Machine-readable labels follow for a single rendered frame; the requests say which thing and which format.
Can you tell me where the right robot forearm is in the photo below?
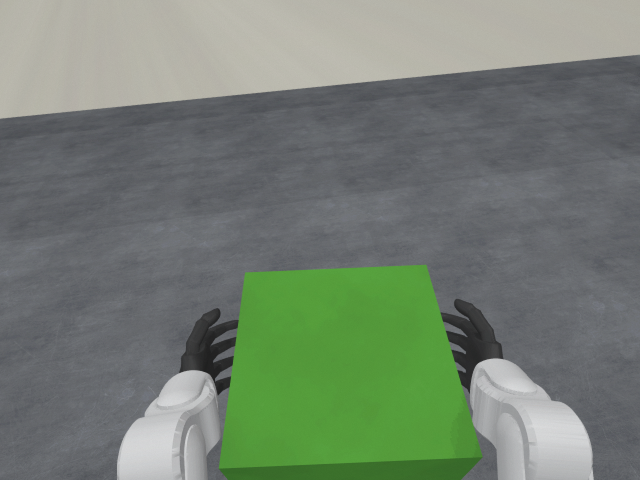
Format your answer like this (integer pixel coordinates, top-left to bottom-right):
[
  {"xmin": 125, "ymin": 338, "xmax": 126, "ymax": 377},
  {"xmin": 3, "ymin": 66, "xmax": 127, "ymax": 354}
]
[{"xmin": 470, "ymin": 358, "xmax": 594, "ymax": 480}]

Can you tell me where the right robot hand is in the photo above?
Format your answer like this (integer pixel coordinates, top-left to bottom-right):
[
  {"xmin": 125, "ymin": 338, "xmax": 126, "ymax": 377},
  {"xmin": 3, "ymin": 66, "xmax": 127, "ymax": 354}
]
[{"xmin": 440, "ymin": 299, "xmax": 503, "ymax": 394}]

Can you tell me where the left robot forearm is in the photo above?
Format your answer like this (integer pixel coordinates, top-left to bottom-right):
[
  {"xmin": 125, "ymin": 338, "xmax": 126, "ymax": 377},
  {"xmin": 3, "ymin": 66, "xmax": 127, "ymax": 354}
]
[{"xmin": 117, "ymin": 370, "xmax": 222, "ymax": 480}]

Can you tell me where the carton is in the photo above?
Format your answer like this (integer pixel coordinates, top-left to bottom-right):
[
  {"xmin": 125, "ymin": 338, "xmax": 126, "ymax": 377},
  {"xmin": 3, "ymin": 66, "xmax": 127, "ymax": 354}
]
[{"xmin": 219, "ymin": 265, "xmax": 483, "ymax": 480}]

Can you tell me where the left robot hand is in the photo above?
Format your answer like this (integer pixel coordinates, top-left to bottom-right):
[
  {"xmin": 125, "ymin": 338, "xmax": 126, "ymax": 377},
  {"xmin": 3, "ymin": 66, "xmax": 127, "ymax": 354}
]
[{"xmin": 179, "ymin": 308, "xmax": 239, "ymax": 395}]

